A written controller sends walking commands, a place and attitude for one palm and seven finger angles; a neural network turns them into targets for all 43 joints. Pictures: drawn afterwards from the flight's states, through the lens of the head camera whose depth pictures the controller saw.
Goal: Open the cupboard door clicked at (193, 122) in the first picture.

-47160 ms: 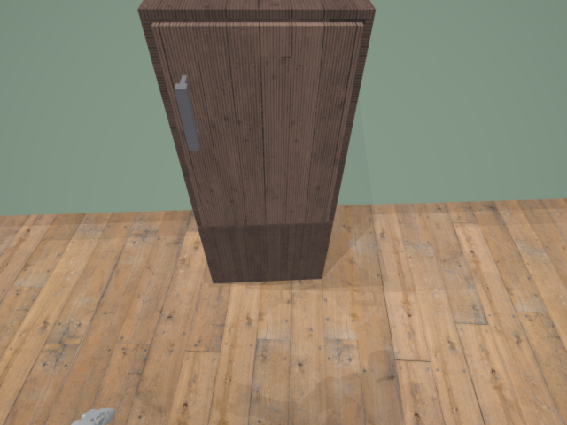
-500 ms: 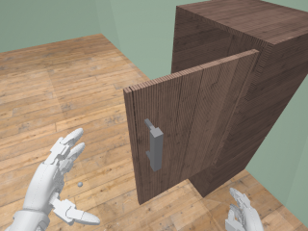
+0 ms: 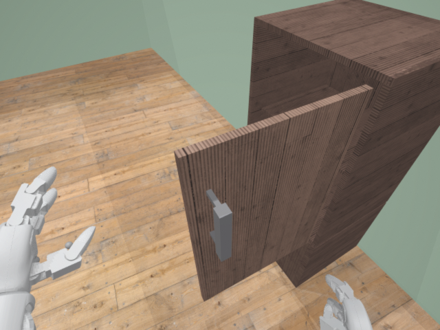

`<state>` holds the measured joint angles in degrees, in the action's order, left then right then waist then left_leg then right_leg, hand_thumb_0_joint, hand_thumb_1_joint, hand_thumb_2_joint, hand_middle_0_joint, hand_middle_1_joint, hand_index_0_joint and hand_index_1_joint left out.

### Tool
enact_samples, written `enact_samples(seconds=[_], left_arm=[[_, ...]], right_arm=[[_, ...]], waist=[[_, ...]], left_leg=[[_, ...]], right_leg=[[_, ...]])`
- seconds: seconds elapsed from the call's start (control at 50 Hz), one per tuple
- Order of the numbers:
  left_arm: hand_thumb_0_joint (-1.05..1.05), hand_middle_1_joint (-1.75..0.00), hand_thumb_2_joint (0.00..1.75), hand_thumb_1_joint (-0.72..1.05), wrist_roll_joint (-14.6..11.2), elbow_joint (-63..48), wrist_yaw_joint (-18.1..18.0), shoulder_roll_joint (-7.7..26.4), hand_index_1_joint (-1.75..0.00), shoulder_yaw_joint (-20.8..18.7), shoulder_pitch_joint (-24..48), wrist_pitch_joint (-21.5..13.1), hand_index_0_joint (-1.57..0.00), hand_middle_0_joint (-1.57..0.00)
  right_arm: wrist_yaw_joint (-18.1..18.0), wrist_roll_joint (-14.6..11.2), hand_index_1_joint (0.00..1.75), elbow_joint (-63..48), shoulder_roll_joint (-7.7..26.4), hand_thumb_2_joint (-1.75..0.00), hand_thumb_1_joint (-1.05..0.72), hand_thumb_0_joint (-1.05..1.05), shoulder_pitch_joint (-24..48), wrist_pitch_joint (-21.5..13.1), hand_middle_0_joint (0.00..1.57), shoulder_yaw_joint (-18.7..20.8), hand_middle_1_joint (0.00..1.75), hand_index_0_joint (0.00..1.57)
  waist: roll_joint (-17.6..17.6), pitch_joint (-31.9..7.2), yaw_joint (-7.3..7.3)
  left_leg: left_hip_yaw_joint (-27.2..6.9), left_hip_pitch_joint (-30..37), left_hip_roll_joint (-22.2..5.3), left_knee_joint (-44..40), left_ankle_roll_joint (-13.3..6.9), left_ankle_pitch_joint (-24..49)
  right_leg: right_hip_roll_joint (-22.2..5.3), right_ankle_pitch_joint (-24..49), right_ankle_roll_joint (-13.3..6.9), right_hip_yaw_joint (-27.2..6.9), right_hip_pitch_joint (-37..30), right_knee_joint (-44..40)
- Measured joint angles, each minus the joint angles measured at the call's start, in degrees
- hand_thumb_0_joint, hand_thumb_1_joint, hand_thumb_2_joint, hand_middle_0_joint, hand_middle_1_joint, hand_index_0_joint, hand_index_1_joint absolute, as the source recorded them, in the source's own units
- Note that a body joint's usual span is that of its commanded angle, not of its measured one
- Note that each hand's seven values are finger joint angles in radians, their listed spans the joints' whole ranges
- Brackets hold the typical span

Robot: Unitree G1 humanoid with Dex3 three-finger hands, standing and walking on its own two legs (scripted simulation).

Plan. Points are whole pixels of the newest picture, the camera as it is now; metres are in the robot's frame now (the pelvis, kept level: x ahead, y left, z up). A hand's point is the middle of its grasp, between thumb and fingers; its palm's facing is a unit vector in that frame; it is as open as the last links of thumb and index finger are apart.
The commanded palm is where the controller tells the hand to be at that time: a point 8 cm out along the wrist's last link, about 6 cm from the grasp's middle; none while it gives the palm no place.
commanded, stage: draw the hand back to the body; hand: left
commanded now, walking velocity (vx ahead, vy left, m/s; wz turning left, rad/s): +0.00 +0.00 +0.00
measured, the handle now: (217, 225) +0.29 +0.05 +0.05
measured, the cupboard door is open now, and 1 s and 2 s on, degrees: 88 88 88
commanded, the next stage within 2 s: step back with the hand held close in 0.50 s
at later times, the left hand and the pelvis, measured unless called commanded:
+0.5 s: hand (68, 234) +0.20 +0.24 +0.15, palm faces +0.42 -0.82 -0.40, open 7.4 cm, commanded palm +0.15 +0.28 +0.17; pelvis +0.01 -0.02 +0.00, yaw +0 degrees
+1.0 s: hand (63, 241) +0.19 +0.25 +0.15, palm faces +0.29 -0.82 -0.50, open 7.4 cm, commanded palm +0.13 +0.29 +0.18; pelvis -0.03 +0.00 +0.00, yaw -3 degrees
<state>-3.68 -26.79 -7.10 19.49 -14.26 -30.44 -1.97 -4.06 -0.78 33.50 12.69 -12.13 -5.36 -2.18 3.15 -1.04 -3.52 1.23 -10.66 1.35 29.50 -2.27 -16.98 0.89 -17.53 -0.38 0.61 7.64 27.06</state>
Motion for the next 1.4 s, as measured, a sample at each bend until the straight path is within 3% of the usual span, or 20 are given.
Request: enact_samples(seconds=[0.18,0.36,0.68,0.76,0.9,1.0,1.12,1.4], left_arm=[[0.01,-0.3,0.82,0.7,-0.6,1.6,-0.1,1.2,-0.3,-4.7,2.5,-0.4,-0.21,-0.2],[0.02,-0.3,0.89,0.86,-0.8,2.8,0.6,0.1,-0.3,-3.6,2.4,-0.7,-0.21,-0.21],[0.02,-0.3,0.9,0.89,-0.5,3.9,0.9,1.0,-0.3,-5.2,4.0,-2.6,-0.22,-0.21],[0.02,-0.3,0.9,0.89,0.0,5.1,0.8,1.7,-0.3,-7.8,3.7,-5.2,-0.21,-0.21],[0.02,-0.3,0.9,0.89,0.7,2.5,0.9,2.7,-0.3,-5.8,0.1,-4.9,-0.21,-0.21],[0.02,-0.3,0.9,0.89,0.8,-0.5,0.2,5.2,-0.3,-7.2,-1.7,-5.5,-0.22,-0.22],[0.02,-0.3,0.9,0.89,1.2,-2.4,-0.8,6.0,-0.3,-9.4,-2.2,-6.9,-0.22,-0.22],[0.02,-0.3,0.9,0.89,3.0,-2.7,-2.4,2.0,-0.3,-9.1,0.6,-9.7,-0.22,-0.21]], right_arm=[[0.2,-0.1,0.3,1.1,0.7,-0.9,-0.9,0.02,0.7,0.7,0.2,1.1,0.3,0.2],[0.3,-0.1,0.3,1.4,0.8,-0.9,-0.91,0.02,1.0,1.4,0.2,1.6,0.3,0.2],[0.2,-0.3,0.3,1.5,0.4,-0.9,-0.91,0.02,1.0,1.3,0.2,1.3,0.3,0.2],[0.6,-0.3,0.3,0.5,0.6,-0.9,-0.9,0.02,2.4,3.2,0.2,1.3,0.3,0.2],[-0.1,-0.5,0.3,-1.8,1.2,-0.9,-0.91,0.02,3.1,6.2,0.2,2.9,0.3,0.2],[-0.6,-0.7,0.3,-2.8,0.9,-0.9,-0.91,0.02,2.4,7.2,0.2,3.5,0.3,0.2],[-0.5,-0.5,0.3,-3.3,0.7,-0.9,-0.91,0.02,0.9,6.3,0.2,3.4,0.3,0.2],[-0.2,0.6,0.3,-0.3,-0.4,-0.9,-0.9,0.02,-1.5,2.2,0.2,2.1,0.3,0.2]], waist=[[0.0,0.4,-0.31],[0.1,0.9,-0.15],[0.8,1.7,-0.18],[1.0,1.6,0.84],[-0.7,2.1,2.87],[-2.6,2.6,3.81],[-3.5,2.5,3.84],[-2.4,2.7,3.35]], left_leg=[[0.0,1.9,-0.6,-1.9,0.5,0.4],[0.1,2.8,-0.9,-3.0,0.9,0.9],[-0.2,2.8,-1.5,-3.2,1.3,1.3],[0.7,0.8,-2.1,-2.9,1.1,1.6],[2.5,-1.6,-1.6,-3.3,0.4,3.0],[2.9,-3.7,-1.3,-2.1,-0.1,3.7],[3.0,-6.4,-0.9,0.2,-0.8,4.4],[1.5,-13.7,-0.6,7.1,-1.4,2.2]], right_leg=[[0.6,0.6,-0.5,-0.1,-2.0,-2.2],[1.0,1.0,-0.9,-0.2,-2.6,-3.0],[1.6,1.9,-1.3,0.1,-3.1,-4.1],[2.0,3.1,-1.1,-0.8,-1.1,-4.6],[1.4,4.0,-0.2,-2.5,2.8,-3.0],[1.1,4.5,0.2,-2.8,5.1,-1.4],[0.7,5.0,0.8,-2.8,8.0,1.4],[0.3,6.3,1.1,-1.1,13.3,5.3]])
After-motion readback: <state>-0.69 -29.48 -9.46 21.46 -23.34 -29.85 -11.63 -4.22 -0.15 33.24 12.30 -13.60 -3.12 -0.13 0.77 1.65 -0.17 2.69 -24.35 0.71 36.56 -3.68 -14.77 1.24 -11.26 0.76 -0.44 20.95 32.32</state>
